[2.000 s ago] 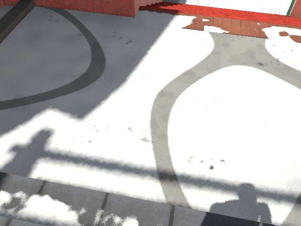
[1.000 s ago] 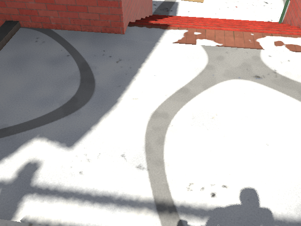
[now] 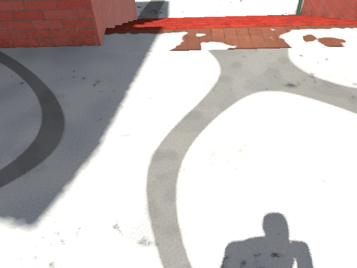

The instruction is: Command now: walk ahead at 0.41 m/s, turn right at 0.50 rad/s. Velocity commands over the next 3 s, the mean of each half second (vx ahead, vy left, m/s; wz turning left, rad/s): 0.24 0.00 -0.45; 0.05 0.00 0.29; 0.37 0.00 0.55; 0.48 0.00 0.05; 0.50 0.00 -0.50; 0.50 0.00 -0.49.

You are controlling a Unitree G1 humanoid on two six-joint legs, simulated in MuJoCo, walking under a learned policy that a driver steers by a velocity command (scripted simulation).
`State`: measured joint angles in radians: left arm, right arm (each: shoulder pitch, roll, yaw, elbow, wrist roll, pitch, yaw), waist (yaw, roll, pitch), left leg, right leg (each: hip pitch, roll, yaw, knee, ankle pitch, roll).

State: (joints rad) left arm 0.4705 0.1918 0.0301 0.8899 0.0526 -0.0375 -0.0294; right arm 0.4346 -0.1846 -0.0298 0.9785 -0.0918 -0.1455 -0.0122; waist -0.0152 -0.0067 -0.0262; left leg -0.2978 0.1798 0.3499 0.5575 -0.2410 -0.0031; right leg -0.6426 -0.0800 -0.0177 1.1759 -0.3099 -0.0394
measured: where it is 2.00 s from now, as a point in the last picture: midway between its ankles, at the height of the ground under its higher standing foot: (204, 235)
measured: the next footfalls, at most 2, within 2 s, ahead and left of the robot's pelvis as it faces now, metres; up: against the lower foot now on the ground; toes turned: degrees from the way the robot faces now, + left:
right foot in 0.10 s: +0.05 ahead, -0.14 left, +0.00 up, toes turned -5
left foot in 0.72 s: +0.38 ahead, -0.01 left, -0.16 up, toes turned -9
